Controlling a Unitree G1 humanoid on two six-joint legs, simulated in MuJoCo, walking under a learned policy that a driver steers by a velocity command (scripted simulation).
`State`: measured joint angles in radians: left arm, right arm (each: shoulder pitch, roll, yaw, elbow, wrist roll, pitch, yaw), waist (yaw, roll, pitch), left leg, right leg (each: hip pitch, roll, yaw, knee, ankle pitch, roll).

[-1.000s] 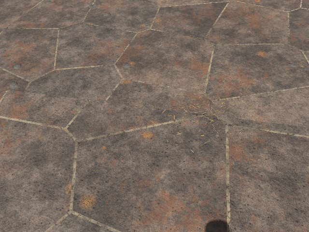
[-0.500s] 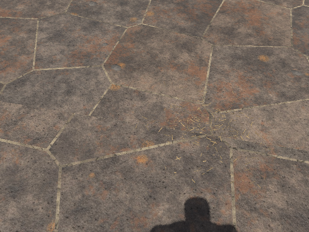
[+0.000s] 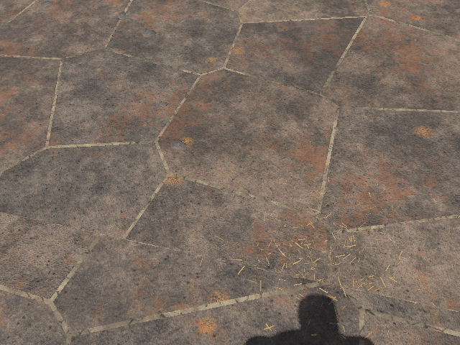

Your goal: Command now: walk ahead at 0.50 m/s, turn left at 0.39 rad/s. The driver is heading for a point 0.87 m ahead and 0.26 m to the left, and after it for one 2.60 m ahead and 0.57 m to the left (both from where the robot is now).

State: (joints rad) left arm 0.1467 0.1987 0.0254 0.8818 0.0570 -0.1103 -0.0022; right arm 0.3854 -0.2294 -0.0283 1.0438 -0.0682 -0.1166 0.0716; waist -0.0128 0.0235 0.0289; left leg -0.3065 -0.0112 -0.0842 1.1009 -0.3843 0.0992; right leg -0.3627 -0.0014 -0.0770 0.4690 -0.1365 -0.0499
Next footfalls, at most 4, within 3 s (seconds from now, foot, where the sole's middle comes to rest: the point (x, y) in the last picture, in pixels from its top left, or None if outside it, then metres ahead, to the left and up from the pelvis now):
0.46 left None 0.39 0.19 -0.77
0.92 right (212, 289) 0.64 0.10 -0.77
1.46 left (107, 254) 0.77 0.44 -0.77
2.08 right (154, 183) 1.17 0.35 -0.92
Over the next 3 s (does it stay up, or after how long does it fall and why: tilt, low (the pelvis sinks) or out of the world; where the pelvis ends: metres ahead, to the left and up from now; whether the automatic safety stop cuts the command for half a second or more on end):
stays up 1.47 0.43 -0.16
